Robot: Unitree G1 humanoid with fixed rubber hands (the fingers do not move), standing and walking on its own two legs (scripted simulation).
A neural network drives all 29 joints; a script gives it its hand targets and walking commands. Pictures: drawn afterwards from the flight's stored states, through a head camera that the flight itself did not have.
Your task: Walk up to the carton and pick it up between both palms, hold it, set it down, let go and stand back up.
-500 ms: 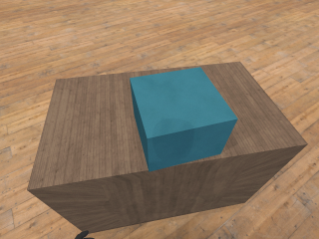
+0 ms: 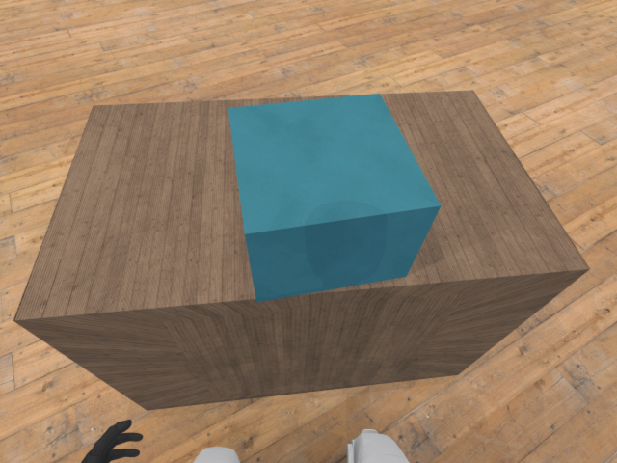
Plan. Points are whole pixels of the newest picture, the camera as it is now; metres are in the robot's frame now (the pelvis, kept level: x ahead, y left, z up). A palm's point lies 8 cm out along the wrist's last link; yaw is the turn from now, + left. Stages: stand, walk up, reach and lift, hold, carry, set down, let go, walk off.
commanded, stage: walk up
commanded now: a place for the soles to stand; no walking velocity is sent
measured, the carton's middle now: (319, 194) +0.50 -0.01 +0.01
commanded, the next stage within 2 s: none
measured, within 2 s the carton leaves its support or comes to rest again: neither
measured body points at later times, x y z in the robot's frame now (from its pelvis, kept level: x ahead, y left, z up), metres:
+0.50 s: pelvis -0.02 -0.09 +0.02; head -0.03 -0.06 +0.46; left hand -0.02 +0.16 -0.15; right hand +0.08 -0.29 -0.11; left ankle -0.02 +0.01 -0.71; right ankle +0.05 -0.21 -0.69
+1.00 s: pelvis +0.00 -0.13 +0.03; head -0.01 -0.13 +0.48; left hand -0.03 +0.10 -0.12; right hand +0.08 -0.35 -0.12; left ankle -0.02 +0.01 -0.71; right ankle +0.05 -0.23 -0.71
